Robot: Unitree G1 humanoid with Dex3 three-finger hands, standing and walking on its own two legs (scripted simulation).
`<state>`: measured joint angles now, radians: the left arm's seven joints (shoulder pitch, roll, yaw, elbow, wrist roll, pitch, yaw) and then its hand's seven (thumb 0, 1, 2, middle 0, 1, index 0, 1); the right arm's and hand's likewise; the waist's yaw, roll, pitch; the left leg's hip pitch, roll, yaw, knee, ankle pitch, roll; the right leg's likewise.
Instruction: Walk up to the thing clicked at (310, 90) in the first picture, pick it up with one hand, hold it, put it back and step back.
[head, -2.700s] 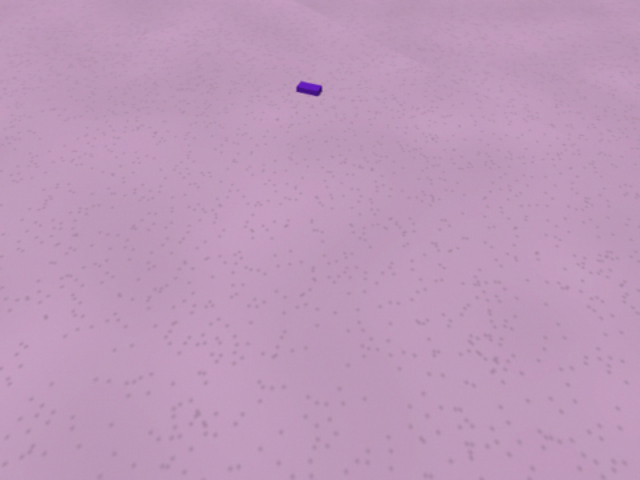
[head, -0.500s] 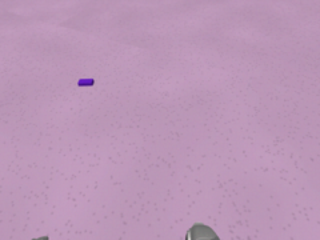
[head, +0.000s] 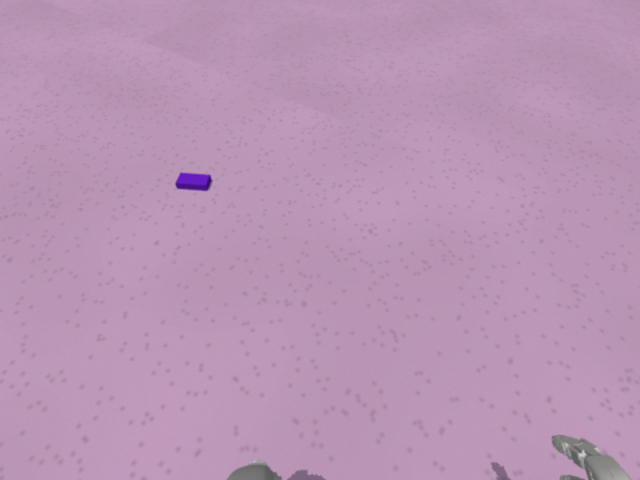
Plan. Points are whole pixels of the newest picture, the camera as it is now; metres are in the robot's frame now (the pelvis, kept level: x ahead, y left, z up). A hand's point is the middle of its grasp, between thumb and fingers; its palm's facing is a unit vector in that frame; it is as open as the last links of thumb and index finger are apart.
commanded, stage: walk up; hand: left
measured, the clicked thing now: (193, 181) +1.40 +0.61 -0.73
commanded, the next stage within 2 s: none
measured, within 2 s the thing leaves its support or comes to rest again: neither
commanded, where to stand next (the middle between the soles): +0.90 +0.42 m, yaw -7 degrees
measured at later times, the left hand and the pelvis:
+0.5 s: hand (118, 333) +0.34 +0.34 -0.10, palm faces -0.04 -0.87 -0.49, open 7.4 cm; pelvis +0.23 +0.05 +0.00, yaw -2 degrees
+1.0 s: hand (73, 266) +0.49 +0.48 -0.13, palm faces -0.11 -0.89 -0.43, open 7.4 cm; pelvis +0.42 +0.19 +0.01, yaw -3 degrees
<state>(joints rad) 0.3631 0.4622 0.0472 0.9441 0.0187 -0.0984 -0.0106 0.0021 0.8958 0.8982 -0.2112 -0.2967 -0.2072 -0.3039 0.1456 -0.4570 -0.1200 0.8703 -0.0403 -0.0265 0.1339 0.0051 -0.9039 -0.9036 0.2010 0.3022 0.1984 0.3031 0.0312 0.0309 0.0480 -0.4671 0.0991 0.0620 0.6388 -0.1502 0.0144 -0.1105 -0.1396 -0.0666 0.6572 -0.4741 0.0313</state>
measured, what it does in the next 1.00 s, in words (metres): walks ahead: right foot, then left foot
